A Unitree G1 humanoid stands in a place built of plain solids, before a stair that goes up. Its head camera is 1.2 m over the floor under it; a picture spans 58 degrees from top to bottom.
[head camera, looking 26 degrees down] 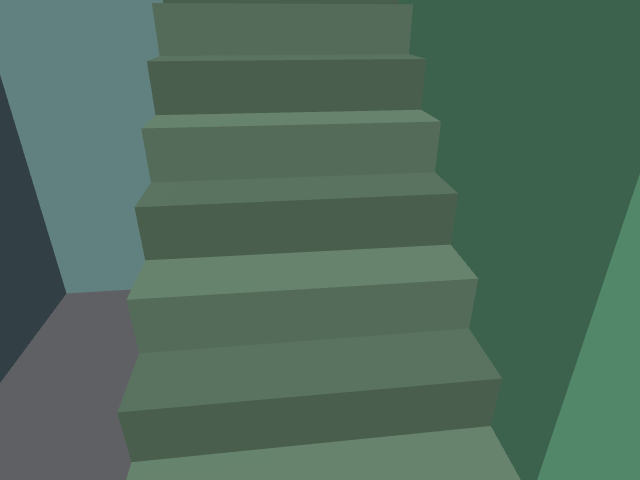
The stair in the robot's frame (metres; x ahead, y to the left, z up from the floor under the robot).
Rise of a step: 0.18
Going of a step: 0.21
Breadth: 1.08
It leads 7 degrees to the left of straight ahead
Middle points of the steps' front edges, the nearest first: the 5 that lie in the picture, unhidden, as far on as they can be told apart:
0.82 -0.05 0.37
1.03 -0.02 0.55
1.23 0.00 0.74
1.44 0.03 0.92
1.65 0.05 1.10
